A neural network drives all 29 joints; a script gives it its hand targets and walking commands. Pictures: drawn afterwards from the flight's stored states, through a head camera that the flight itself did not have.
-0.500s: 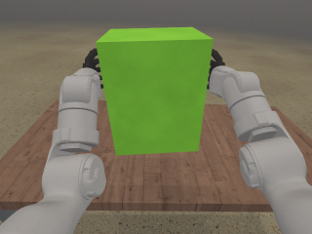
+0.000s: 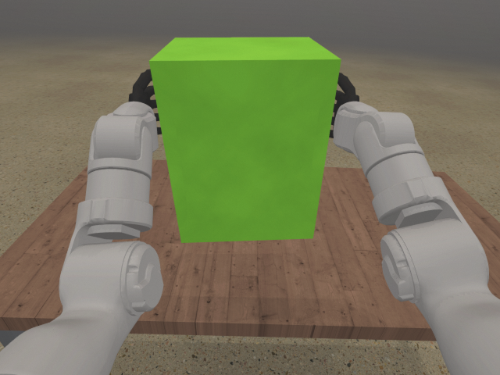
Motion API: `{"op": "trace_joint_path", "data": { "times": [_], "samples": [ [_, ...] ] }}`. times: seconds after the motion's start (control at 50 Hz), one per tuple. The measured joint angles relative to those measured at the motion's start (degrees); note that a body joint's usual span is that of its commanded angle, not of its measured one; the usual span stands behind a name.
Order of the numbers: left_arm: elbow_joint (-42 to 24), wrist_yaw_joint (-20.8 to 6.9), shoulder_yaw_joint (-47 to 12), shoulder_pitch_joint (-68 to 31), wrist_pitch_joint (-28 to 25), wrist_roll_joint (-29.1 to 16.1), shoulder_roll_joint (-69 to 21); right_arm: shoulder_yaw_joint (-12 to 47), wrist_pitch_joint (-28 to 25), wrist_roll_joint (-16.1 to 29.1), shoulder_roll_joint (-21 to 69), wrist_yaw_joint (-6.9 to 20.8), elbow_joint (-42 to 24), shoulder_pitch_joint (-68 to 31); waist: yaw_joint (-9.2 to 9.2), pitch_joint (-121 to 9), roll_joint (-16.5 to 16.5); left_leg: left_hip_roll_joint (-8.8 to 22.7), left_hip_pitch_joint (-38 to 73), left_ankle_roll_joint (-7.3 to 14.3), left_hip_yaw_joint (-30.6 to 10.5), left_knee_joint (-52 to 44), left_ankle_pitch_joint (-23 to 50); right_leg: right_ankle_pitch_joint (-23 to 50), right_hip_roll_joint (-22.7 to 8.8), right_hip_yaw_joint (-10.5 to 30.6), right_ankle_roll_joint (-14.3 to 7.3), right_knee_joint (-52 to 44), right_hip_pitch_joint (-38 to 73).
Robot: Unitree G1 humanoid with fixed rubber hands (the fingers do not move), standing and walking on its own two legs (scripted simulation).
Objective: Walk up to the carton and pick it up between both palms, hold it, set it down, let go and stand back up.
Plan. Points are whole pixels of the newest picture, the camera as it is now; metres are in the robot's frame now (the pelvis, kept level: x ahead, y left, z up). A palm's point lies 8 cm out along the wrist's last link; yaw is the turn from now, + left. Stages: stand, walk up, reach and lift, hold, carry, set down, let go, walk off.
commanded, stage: hold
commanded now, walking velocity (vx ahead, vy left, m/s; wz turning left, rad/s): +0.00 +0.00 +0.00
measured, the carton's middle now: (245, 139) +0.38 -0.01 +0.29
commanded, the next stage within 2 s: none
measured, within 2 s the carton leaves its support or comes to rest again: neither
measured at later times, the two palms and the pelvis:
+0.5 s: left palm (145, 109) +0.38 +0.13 +0.33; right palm (352, 114) +0.36 -0.16 +0.34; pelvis +0.00 +0.00 +0.00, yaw -1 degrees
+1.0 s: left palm (153, 115) +0.38 +0.12 +0.32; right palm (355, 118) +0.36 -0.17 +0.33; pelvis +0.01 +0.01 +0.00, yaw -2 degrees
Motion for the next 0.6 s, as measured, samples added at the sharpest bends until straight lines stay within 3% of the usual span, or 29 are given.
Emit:
{"op": "trace_joint_path", "data": {
  "times": [0.08,0.18,0.44,0.6],
  "samples": [
    [-1.64,0.27,0.14,1.72,-0.04,-0.05,-1.12,0.0,0.9,0.34,-0.31,-0.45,-2.18,1.53,-0.36,-0.74,0.36,-0.04,0.74,0.07,-0.02,0.12,-0.34,-0.11,-0.02,0.01,0.07,-0.19,0.87],
    [0.05,0.29,0.97,1.63,0.63,1.09,-2.05,-1.4,1.61,-0.3,-0.16,0.16,1.21,0.36,-0.65,-1.23,0.57,-0.14,1.6,0.2,0.62,-0.45,-0.18,-0.49,-0.19,0.62,0.1,0.52,0.96],
    [3.51,0.46,4.59,-3.54,0.25,1.81,-1.15,0.36,0.44,-0.25,-0.73,1.11,4.49,-3.44,1.1,-1.12,1.03,0.18,0.94,0.19,1.8,-1.21,0.34,-0.22,0.05,1.79,0.07,1.08,-0.67],
    [2.58,-0.51,1.53,-0.57,-0.04,0.74,0.07,0.11,0.66,-1.06,0.76,0.19,2.17,-0.45,-0.03,-1.05,-0.52,0.08,0.77,-0.03,0.22,-0.53,-0.02,-0.07,0.05,0.28,-0.08,-0.21,0.56]
  ]
}}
